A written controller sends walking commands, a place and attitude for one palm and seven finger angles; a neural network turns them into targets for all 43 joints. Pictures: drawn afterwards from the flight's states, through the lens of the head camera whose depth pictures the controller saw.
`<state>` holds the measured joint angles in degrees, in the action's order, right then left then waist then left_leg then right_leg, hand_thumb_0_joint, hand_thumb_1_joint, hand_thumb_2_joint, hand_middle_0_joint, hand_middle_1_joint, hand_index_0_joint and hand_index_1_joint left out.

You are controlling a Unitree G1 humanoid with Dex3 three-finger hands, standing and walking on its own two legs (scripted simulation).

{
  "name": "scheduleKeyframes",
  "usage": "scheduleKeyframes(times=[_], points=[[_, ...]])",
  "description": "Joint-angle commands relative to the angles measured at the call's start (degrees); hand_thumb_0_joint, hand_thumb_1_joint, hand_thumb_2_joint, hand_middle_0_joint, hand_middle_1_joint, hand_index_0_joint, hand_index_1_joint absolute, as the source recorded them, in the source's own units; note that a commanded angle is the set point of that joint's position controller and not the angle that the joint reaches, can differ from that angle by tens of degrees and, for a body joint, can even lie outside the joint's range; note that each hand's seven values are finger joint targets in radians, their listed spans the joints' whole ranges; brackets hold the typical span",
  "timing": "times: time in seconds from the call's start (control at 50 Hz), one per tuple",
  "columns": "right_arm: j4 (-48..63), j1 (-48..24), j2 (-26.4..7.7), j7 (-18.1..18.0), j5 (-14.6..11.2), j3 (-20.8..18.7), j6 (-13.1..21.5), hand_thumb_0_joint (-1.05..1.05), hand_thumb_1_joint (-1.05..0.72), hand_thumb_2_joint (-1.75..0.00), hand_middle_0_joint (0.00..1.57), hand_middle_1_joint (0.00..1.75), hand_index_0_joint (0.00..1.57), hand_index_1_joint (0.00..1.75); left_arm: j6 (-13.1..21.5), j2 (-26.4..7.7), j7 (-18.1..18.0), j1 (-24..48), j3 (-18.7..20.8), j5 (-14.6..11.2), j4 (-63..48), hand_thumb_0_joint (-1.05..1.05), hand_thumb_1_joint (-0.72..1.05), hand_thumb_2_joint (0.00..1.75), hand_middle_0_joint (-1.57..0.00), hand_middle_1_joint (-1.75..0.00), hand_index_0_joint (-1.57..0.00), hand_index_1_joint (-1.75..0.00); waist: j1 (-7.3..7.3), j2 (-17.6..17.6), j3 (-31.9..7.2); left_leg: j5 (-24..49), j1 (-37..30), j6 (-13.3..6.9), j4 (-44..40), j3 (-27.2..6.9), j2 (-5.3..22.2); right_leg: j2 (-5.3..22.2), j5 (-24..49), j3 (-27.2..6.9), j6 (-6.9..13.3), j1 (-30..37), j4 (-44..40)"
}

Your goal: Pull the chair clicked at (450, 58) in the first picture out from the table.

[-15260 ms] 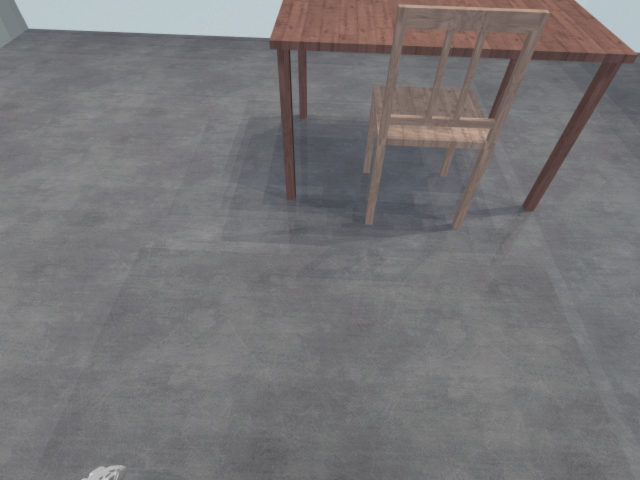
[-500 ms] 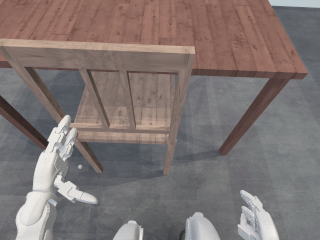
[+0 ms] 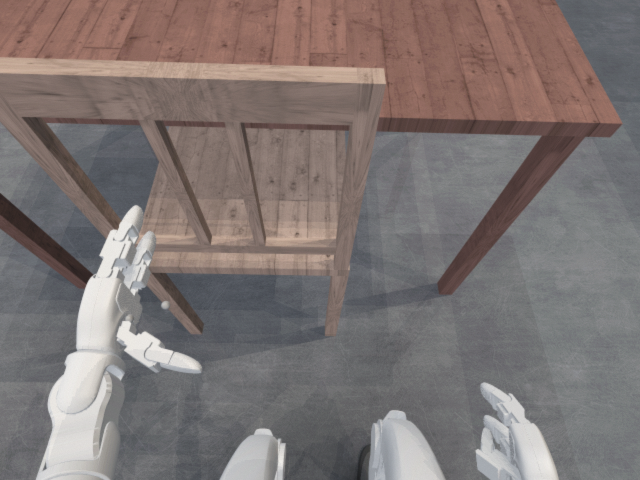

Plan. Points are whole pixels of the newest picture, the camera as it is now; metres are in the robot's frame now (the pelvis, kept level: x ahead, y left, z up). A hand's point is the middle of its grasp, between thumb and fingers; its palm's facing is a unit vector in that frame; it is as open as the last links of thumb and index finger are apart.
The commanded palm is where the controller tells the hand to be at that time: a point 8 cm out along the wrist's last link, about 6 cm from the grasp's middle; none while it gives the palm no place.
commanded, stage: aim the fingers beside a spindle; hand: left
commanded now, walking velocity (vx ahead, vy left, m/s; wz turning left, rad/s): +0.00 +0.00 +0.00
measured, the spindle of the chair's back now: (183, 190) +0.49 +0.21 +0.01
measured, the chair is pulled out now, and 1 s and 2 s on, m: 0.00 0.00 0.00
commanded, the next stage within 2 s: push the fingers through the gap in 1.08 s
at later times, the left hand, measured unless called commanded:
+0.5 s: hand (182, 288) +0.34 +0.19 +0.00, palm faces +0.01 -1.00 -0.04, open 16.9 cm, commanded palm +0.32 +0.24 +0.01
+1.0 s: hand (179, 287) +0.34 +0.19 +0.00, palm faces +0.01 -1.00 -0.04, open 16.9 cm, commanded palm +0.32 +0.24 +0.01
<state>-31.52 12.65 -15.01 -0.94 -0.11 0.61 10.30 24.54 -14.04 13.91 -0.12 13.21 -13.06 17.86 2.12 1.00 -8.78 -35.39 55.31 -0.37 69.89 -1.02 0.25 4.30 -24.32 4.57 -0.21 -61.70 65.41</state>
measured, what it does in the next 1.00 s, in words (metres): stands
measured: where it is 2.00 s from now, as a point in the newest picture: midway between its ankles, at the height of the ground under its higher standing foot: outside the picture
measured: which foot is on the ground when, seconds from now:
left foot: down 0.00-1.00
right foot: down 0.00-1.00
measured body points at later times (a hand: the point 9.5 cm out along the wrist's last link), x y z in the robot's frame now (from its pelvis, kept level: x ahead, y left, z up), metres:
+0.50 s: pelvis -0.01 +0.00 -0.01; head +0.11 +0.01 +0.42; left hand +0.33 +0.24 +0.01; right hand +0.14 -0.25 -0.12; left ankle -0.02 +0.11 -0.64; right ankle +0.06 -0.13 -0.64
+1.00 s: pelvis -0.01 +0.00 -0.01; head +0.12 +0.01 +0.42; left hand +0.34 +0.25 +0.00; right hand +0.14 -0.25 -0.12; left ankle -0.02 +0.11 -0.64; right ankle +0.06 -0.13 -0.64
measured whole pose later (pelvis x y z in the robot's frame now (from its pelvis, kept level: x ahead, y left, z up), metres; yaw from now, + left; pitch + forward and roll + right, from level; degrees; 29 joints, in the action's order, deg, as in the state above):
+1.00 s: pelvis -0.01 +0.00 -0.01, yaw +0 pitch +24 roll -2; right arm -32.7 12.3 -15.5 -0.5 0.2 0.4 7.6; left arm 26.4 -14.6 13.3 9.5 14.3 -12.0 27.1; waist 3.0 1.0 -9.2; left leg -36.3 61.1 -0.7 73.8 -1.0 0.2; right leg 4.4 -24.7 4.3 -0.4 -67.3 68.6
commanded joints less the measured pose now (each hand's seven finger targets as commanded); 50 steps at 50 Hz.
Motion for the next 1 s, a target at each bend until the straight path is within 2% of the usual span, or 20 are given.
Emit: scheduleKeyframes(times=[0.0, 0.08, 0.12, 0.14, 0.22, 0.3, 0.34, 0.36, 0.4, 0.5, 0.6, 0.7, 0.74, 0.78, 0.84, 0.9, 0.92, 0.94, 0.96, 0.98], points=[[7.05, 0.89, -8.16, -0.37, -0.58, -3.41, 2.43, 0.00, -0.90, -0.90, 0.20, 0.30, 0.20, 0.30, 3.82, -8.86, 0.20, 9.68, 3.71, -1.11, -9.89, 0.00, -0.50, 0.30, -0.06, -0.08, -0.06, -0.08, 0.29, 0.33, -19.49, 20.43, -2.04, 0.11, -10.26, -0.07, -1.12, -2.50, 10.87, -2.34, 1.46, 21.21, -5.77], [6.66, 1.01, -8.30, -0.40, -0.45, -3.43, 2.27, 0.00, -0.90, -0.90, 0.20, 0.30, 0.20, 0.30, 3.99, -8.22, 0.10, 12.90, 2.54, -0.80, -8.94, 0.00, -0.50, 0.30, -0.06, -0.08, -0.06, -0.08, 0.79, 1.65, -19.33, 19.52, -2.35, 0.09, -9.81, -0.22, -1.14, -2.52, 9.28, -2.21, 1.48, 18.82, -5.54], [6.69, 1.15, -8.49, -0.53, -0.36, -3.62, 2.25, 0.00, -0.90, -0.90, 0.20, 0.30, 0.20, 0.30, 4.38, -9.09, -0.24, 14.16, 2.99, -0.42, -9.30, 0.00, -0.50, 0.30, -0.06, -0.08, -0.06, -0.08, 0.66, 1.04, -20.59, 20.88, -2.54, 0.14, -9.51, -0.56, -0.96, -2.55, 10.19, -2.09, 1.62, 18.75, -4.65], [6.66, 1.21, -8.27, -0.36, -0.27, -3.51, 2.21, 0.00, -0.90, -0.90, 0.20, 0.30, 0.20, 0.30, 4.47, -8.45, -0.33, 14.48, 2.49, -0.42, -9.34, 0.00, -0.50, 0.30, -0.06, -0.08, -0.06, -0.08, 0.60, 1.93, -21.49, 20.73, -2.68, 0.14, -9.36, -0.37, -1.14, -2.47, 10.27, -2.28, 1.53, 19.09, -4.73], [6.22, 1.41, -8.46, -0.35, -0.23, -3.55, 1.58, 0.00, -0.90, -0.90, 0.20, 0.30, 0.20, 0.30, 4.54, -10.85, -0.93, 15.24, 5.08, -0.26, -7.00, 0.00, -0.50, 0.30, -0.06, -0.08, -0.06, -0.08, 0.26, 0.41, -22.07, 20.86, -0.74, 0.08, -8.74, -0.24, -1.10, -2.53, 11.29, -2.67, 1.61, 20.21, -4.11], [6.46, 1.37, -8.21, 0.08, -0.23, -3.54, 1.11, 0.00, -0.90, -0.90, 0.20, 0.30, 0.20, 0.30, 4.60, -8.98, -0.81, 14.91, 3.55, -0.07, -6.62, 0.00, -0.50, 0.30, -0.06, -0.08, -0.06, -0.08, 0.01, 2.40, -22.38, 21.96, -1.68, 0.46, -9.01, -0.24, -1.08, -2.49, 11.60, -2.23, 1.73, 19.11, -3.56], [6.16, 1.57, -8.42, 0.11, -0.33, -3.49, 0.82, 0.00, -0.90, -0.90, 0.20, 0.30, 0.20, 0.30, 4.59, -8.33, -1.02, 16.93, 2.58, 0.29, -5.21, 0.00, -0.50, 0.30, -0.06, -0.08, -0.06, -0.08, 1.14, 0.64, -21.43, 21.01, -0.84, 0.16, -8.43, -0.39, -0.85, -2.69, 10.76, -2.17, 1.55, 17.54, -3.47], [5.94, 1.64, -8.43, 0.08, -0.23, -3.61, 0.75, 0.00, -0.90, -0.90, 0.20, 0.30, 0.20, 0.30, 4.72, -8.08, -1.13, 18.19, 2.39, 0.21, -5.38, 0.00, -0.50, 0.30, -0.06, -0.08, -0.06, -0.08, 1.29, 1.03, -21.97, 20.34, -0.58, 0.14, -8.08, -0.29, -0.92, -2.61, 10.36, -2.29, 1.45, 17.30, -3.27], [5.54, 1.82, -8.58, -0.02, -0.18, -3.59, 0.57, 0.00, -0.90, -0.90, 0.20, 0.30, 0.20, 0.30, 5.08, -9.56, -1.56, 19.83, 3.54, 0.50, -4.57, 0.00, -0.50, 0.30, -0.06, -0.08, -0.06, -0.08, 1.22, 1.07, -21.74, 19.93, 0.06, 0.22, -7.99, -0.36, -0.94, -2.56, 10.11, -2.41, 1.59, 17.34, -3.16], [5.55, 2.10, -8.51, 0.21, -0.05, -3.75, 0.24, 0.00, -0.90, -0.90, 0.20, 0.30, 0.20, 0.30, 5.72, -8.79, -1.87, 20.70, 2.49, 0.93, -5.16, 0.00, -0.50, 0.30, -0.06, -0.08, -0.06, -0.08, 1.05, 2.51, -24.18, 21.78, -1.61, 0.44, -7.77, -0.54, -0.80, -2.55, 10.88, -2.18, 1.64, 16.70, -2.44], [6.09, 1.92, -8.46, 0.41, -0.15, -3.55, -0.66, 0.00, -0.90, -0.90, 0.20, 0.30, 0.20, 0.30, 4.94, -10.78, -2.24, 18.27, 5.06, 0.79, -3.03, 0.00, -0.50, 0.30, -0.06, -0.08, -0.06, -0.08, 0.13, 0.77, -23.62, 20.09, 0.65, 0.21, -8.30, -0.19, -1.08, -2.66, 10.38, -2.57, 1.66, 18.94, -2.88], [6.19, 1.92, -8.24, 0.37, -0.24, -3.48, -0.81, 0.00, -0.90, -0.90, 0.20, 0.30, 0.20, 0.30, 5.29, -9.87, -1.96, 18.40, 4.56, 0.25, -3.52, 0.00, -0.50, 0.30, -0.06, -0.08, -0.06, -0.08, 0.67, 0.55, -23.81, 20.05, 0.65, -0.01, -8.19, 0.12, -1.09, -2.79, 10.99, -2.80, 1.49, 19.58, -3.30], [5.95, 2.09, -8.36, 0.24, -0.19, -3.48, -0.68, 0.00, -0.90, -0.90, 0.20, 0.30, 0.20, 0.30, 5.75, -10.60, -1.47, 19.18, 4.88, 0.04, -4.40, 0.00, -0.50, 0.30, -0.06, -0.08, -0.06, -0.08, 0.90, 1.06, -24.25, 20.65, 0.24, -0.01, -7.98, 0.07, -1.01, -2.78, 11.66, -2.87, 1.52, 19.66, -3.32], [5.82, 1.97, -8.39, 0.24, -0.30, -3.52, -0.59, 0.00, -0.90, -0.90, 0.20, 0.30, 0.20, 0.30, 5.69, -9.49, -0.88, 18.17, 3.99, -0.23, -3.36, 0.00, -0.50, 0.30, -0.06, -0.08, -0.06, -0.08, 1.22, 0.26, -22.83, 19.56, 0.74, -0.09, -7.98, 0.20, -1.01, -2.77, 10.70, -2.85, 1.38, 19.14, -3.81], [5.24, 1.96, -8.63, 0.00, -0.34, -3.36, -0.54, 0.00, -0.90, -0.90, 0.20, 0.30, 0.20, 0.30, 5.65, -9.65, -0.49, 21.08, 3.70, 0.03, -1.56, 0.00, -0.50, 0.30, -0.06, -0.08, -0.06, -0.08, 1.82, 1.51, -21.08, 17.80, 1.49, -0.14, -7.73, 0.09, -1.09, -2.81, 8.69, -2.85, 1.46, 16.98, -3.75], [5.26, 2.04, -8.76, -0.04, -0.32, -3.59, -0.21, 0.00, -0.90, -0.90, 0.20, 0.30, 0.20, 0.30, 5.80, -9.26, -0.32, 21.26, 3.18, -0.01, -2.19, 0.00, -0.50, 0.30, -0.06, -0.08, -0.06, -0.08, 1.52, 1.73, -22.65, 19.00, 0.23, 0.07, -7.71, -0.24, -0.99, -2.72, 9.26, -2.57, 1.56, 16.85, -3.29], [5.32, 2.00, -8.73, -0.07, -0.18, -3.50, -0.07, 0.00, -0.90, -0.90, 0.20, 0.30, 0.20, 0.30, 6.05, -9.65, -0.38, 22.59, 3.07, 0.06, -3.41, 0.00, -0.50, 0.30, -0.06, -0.08, -0.06, -0.08, 1.56, 3.33, -22.93, 19.97, -0.49, 0.15, -7.69, -0.36, -1.04, -2.72, 9.84, -2.41, 1.72, 16.54, -2.94], [5.35, 2.26, -8.68, 0.01, -0.06, -3.64, -0.02, 0.00, -0.90, -0.90, 0.20, 0.30, 0.20, 0.30, 6.26, -10.67, -0.48, 21.57, 4.26, -0.03, -4.58, 0.00, -0.50, 0.30, -0.06, -0.08, -0.06, -0.08, 0.88, 3.43, -24.58, 21.76, -1.68, 0.28, -7.75, -0.43, -1.01, -2.70, 11.34, -2.49, 1.75, 17.80, -2.90], [5.73, 2.37, -8.56, 0.17, -0.06, -3.77, -0.05, 0.00, -0.90, -0.90, 0.20, 0.30, 0.20, 0.30, 6.14, -10.16, -0.48, 18.61, 4.26, -0.17, -4.67, 0.00, -0.50, 0.30, -0.06, -0.08, -0.06, -0.08, 0.46, 2.36, -25.86, 23.16, -1.89, 0.28, -7.71, -0.29, -1.03, -2.65, 12.88, -2.49, 1.71, 19.23, -2.74], [5.79, 2.22, -8.52, 0.28, -0.12, -3.76, -0.15, 0.00, -0.90, -0.90, 0.20, 0.30, 0.20, 0.30, 6.00, -10.18, -0.58, 17.64, 4.30, -0.09, -4.50, 0.00, -0.50, 0.30, -0.06, -0.08, -0.06, -0.08, 0.47, 2.18, -25.33, 24.00, -1.81, 0.43, -7.81, -0.38, -0.90, -2.65, 13.70, -2.34, 1.72, 19.16, -2.57]])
